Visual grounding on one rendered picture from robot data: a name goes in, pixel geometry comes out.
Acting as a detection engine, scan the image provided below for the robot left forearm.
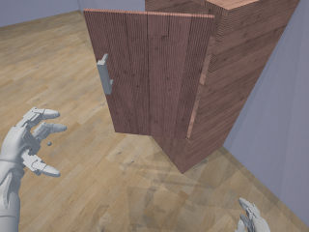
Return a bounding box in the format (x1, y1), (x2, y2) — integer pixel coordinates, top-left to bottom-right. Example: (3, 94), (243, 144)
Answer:
(0, 160), (25, 232)

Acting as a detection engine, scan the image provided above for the handle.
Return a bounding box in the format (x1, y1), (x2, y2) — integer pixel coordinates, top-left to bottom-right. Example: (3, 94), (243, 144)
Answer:
(97, 53), (114, 95)

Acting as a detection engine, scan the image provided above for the robot right hand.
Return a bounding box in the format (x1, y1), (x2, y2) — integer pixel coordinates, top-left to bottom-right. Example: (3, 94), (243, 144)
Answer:
(235, 197), (271, 232)

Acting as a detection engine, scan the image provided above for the robot left hand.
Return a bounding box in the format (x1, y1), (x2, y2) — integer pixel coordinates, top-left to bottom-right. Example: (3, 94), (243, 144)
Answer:
(0, 107), (68, 178)

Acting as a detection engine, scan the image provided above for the cupboard door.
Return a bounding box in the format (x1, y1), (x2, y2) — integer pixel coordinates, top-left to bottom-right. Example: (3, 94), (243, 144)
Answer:
(82, 8), (215, 139)

